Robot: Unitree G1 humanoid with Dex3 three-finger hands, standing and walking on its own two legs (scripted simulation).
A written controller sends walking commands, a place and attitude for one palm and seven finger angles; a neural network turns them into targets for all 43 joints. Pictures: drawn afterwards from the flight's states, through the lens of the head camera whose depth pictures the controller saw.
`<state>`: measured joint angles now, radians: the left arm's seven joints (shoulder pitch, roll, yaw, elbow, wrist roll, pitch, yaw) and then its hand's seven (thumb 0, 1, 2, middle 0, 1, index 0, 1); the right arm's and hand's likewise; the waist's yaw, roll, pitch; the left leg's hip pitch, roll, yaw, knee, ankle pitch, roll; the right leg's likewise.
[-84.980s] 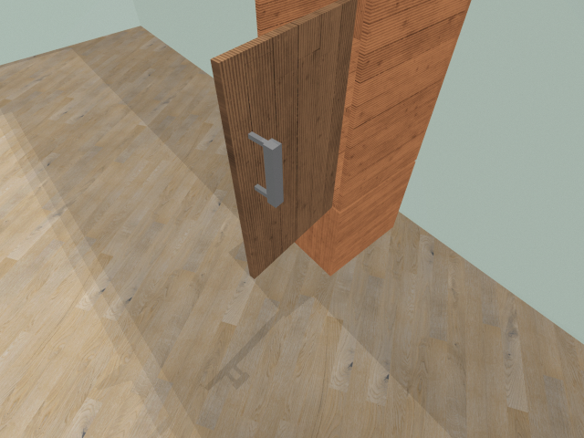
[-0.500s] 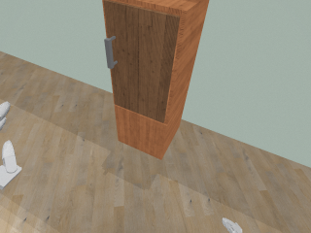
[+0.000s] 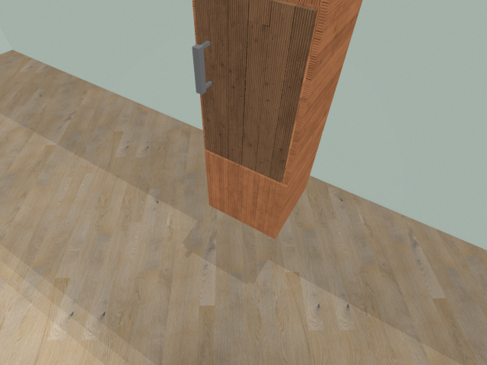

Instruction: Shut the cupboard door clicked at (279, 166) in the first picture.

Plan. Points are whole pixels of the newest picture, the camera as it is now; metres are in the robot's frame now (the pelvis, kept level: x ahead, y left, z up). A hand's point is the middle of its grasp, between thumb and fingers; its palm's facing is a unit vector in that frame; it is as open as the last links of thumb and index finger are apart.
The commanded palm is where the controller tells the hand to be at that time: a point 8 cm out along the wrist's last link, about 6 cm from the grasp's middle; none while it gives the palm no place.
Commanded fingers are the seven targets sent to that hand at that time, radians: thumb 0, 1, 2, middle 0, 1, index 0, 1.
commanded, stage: let the arm hang, fingers relaxed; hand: left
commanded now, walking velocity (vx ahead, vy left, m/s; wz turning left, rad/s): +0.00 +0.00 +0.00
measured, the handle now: (203, 67) +0.91 +0.18 +0.03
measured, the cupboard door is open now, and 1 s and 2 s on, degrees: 0 0 0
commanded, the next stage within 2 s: look to check the result in 0.60 s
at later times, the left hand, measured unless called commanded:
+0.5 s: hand out of the picture -0.02 +0.17 -0.18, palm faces +0.03 -0.99 -0.13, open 7.4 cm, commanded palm none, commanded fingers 0.00 0.90 0.90 -0.20 -0.30 -0.20 -0.30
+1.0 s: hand out of the picture -0.03 +0.19 -0.17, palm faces +0.02 -0.98 -0.19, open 7.4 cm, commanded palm none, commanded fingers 0.00 0.90 0.90 -0.20 -0.30 -0.20 -0.30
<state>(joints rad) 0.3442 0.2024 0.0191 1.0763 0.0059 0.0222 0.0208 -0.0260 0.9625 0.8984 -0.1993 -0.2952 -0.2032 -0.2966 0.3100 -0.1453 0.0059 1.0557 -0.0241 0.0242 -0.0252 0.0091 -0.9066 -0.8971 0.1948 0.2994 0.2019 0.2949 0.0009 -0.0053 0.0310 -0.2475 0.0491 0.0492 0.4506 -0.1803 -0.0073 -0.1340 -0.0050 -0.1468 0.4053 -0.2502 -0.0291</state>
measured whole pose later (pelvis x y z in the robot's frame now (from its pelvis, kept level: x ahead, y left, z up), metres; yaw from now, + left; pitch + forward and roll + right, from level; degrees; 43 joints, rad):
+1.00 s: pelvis +0.01 +0.02 +0.00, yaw -2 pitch -2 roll +0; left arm 0.35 0.13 0.01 1.15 0.01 0.00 0.04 0.00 0.91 0.90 -0.19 -0.29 -0.20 -0.30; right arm 0.31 -0.12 0.00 1.13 -0.02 0.01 -0.03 0.00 -0.91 -0.90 0.19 0.30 0.20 0.29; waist 0.00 0.00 0.03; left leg -0.20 0.01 0.10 0.40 -0.17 0.03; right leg -0.13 -0.05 -0.10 0.41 -0.25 0.01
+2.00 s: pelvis +0.03 +0.00 +0.00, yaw -2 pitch -1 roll +0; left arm 0.33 0.12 0.00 1.15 0.01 -0.01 0.04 0.00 0.91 0.90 -0.20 -0.29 -0.20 -0.30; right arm 0.29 -0.12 0.00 1.15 -0.02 0.00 -0.04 0.00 -0.91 -0.90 0.19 0.30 0.20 0.29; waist 0.00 0.00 0.04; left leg -0.17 0.03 0.09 0.39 -0.20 0.00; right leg -0.08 -0.02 -0.11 0.38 -0.27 -0.01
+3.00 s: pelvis +0.04 +0.00 +0.00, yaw -1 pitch -1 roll +0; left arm 0.33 0.13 0.01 1.14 0.01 -0.01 0.04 0.00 0.91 0.90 -0.20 -0.29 -0.20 -0.30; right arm 0.29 -0.12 0.01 1.15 -0.01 0.00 -0.04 0.00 -0.91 -0.90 0.19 0.30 0.20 0.29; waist 0.00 -0.01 0.04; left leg -0.14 0.04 0.08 0.38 -0.21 -0.01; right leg -0.05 -0.01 -0.11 0.35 -0.28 -0.02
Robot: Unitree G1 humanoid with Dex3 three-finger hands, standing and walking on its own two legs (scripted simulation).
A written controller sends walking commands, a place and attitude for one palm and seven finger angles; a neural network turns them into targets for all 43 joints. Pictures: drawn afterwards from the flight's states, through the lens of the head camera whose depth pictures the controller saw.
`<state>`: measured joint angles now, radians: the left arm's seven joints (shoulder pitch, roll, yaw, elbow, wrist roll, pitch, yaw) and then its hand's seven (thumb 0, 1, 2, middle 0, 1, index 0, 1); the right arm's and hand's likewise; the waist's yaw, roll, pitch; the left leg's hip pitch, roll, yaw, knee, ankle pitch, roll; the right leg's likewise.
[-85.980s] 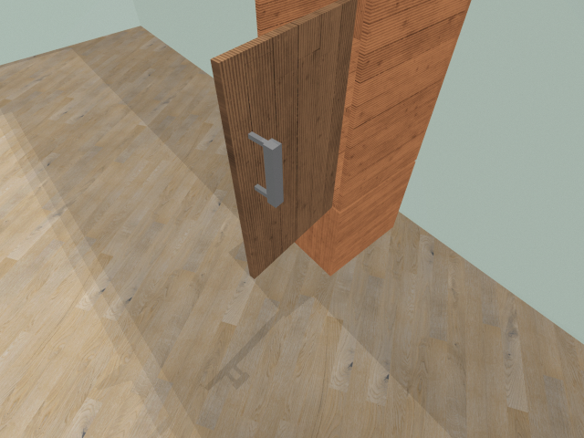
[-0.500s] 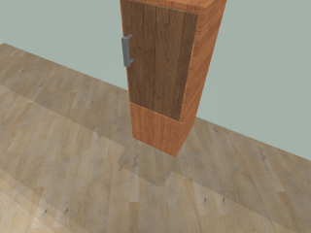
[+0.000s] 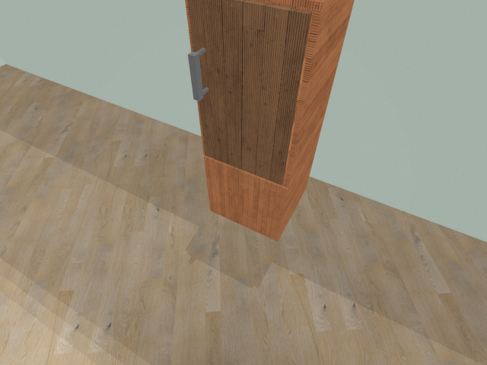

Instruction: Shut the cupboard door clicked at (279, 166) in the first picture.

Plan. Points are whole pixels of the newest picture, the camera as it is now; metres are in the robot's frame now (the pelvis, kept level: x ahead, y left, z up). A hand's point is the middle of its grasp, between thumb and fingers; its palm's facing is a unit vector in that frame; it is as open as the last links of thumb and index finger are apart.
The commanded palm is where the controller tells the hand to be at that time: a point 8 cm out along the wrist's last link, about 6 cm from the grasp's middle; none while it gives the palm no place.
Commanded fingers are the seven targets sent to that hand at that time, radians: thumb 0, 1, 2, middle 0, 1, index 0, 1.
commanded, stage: look to check the result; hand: left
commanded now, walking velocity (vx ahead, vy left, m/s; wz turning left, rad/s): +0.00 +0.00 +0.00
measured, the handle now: (200, 74) +0.90 +0.19 +0.03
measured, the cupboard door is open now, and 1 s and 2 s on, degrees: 0 0 0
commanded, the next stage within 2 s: stand and wait in 0.14 s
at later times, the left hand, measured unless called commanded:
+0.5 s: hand out of the picture -0.01 +0.15 -0.18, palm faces +0.05 -0.98 -0.17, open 7.4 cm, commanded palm none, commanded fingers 0.00 0.90 0.90 -0.20 -0.30 -0.20 -0.30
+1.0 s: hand out of the picture -0.01 +0.14 -0.18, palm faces +0.06 -0.98 -0.17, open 7.4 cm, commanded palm none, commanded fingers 0.00 0.90 0.90 -0.20 -0.30 -0.20 -0.30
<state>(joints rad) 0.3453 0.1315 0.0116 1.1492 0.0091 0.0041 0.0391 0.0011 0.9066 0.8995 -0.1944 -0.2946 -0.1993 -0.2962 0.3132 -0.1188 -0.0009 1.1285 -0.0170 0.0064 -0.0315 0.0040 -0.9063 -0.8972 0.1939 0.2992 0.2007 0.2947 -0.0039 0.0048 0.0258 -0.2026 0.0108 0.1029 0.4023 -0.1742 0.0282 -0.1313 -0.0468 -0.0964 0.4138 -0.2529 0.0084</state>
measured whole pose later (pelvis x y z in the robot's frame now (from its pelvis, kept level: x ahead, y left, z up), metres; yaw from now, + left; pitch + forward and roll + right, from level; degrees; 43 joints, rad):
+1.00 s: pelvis +0.02 -0.02 +0.00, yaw +0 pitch -1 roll +0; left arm 0.33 0.12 0.00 1.15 0.01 -0.01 0.04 0.00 0.91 0.90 -0.20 -0.29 -0.20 -0.30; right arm 0.29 -0.12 0.00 1.15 -0.02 0.00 -0.04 0.00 -0.91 -0.90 0.19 0.30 0.20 0.29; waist 0.00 0.00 0.04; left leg -0.17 0.03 0.09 0.39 -0.20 0.00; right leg -0.08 -0.02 -0.11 0.38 -0.27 -0.01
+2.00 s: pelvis +0.04 -0.03 +0.00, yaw +0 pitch -1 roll +0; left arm 0.33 0.13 0.01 1.14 0.01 -0.01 0.04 0.00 0.91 0.90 -0.20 -0.29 -0.20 -0.30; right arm 0.29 -0.12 0.01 1.15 -0.01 0.00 -0.04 0.00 -0.91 -0.90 0.19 0.30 0.20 0.29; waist 0.00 -0.01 0.04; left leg -0.14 0.04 0.08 0.38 -0.21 -0.01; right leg -0.05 -0.01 -0.11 0.35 -0.28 -0.02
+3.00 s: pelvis +0.04 -0.03 +0.00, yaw +1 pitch -1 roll +0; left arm 0.33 0.13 0.01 1.14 0.01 -0.01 0.04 0.00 0.91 0.90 -0.20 -0.29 -0.20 -0.30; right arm 0.29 -0.13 0.01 1.14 -0.01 0.00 -0.04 0.00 -0.91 -0.90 0.19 0.30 0.20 0.29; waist 0.00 0.00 0.04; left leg -0.14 0.04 0.08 0.37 -0.21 -0.02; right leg -0.04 -0.01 -0.12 0.35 -0.28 -0.02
